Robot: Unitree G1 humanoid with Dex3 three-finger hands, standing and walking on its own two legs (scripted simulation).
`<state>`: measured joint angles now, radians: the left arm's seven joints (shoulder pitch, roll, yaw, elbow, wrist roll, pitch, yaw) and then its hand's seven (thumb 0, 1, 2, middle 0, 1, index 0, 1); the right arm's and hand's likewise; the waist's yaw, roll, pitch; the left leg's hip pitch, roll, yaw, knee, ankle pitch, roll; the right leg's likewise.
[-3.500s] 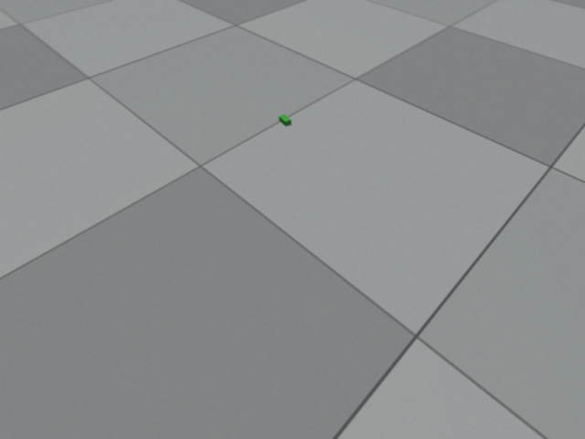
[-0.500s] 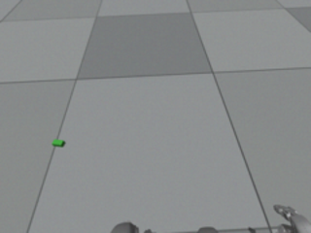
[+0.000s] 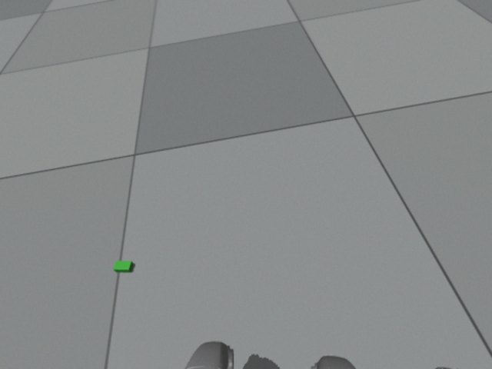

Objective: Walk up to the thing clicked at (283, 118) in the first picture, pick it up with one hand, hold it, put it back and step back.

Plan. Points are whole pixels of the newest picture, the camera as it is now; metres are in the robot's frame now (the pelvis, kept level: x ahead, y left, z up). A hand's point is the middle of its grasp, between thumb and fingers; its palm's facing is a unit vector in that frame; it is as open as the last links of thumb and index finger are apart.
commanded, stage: walk up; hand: left
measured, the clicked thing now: (123, 266) +0.63 +0.63 -0.73
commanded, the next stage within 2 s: none
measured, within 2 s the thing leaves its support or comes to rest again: neither
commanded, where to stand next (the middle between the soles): +0.22 +0.44 m, yaw -9 degrees
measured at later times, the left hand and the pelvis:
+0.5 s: hand out of the picture +0.17 +0.49 -0.13, palm faces -0.12 -0.82 -0.56, open 7.4 cm; pelvis +0.07 +0.20 -0.01, yaw -5 degrees
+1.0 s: hand out of the picture +0.19 +0.75 -0.13, palm faces -0.09 -0.80 -0.59, open 7.4 cm; pelvis +0.10 +0.42 -0.01, yaw -5 degrees
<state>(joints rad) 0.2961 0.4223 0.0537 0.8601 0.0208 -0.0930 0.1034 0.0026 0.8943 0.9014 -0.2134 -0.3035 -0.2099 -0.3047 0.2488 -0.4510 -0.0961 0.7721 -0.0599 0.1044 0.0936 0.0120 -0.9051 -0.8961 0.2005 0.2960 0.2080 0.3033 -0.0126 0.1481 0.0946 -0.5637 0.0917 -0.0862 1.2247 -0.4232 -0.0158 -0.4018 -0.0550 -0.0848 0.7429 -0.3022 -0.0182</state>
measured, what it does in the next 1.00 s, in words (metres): steps to the left: left foot, then right foot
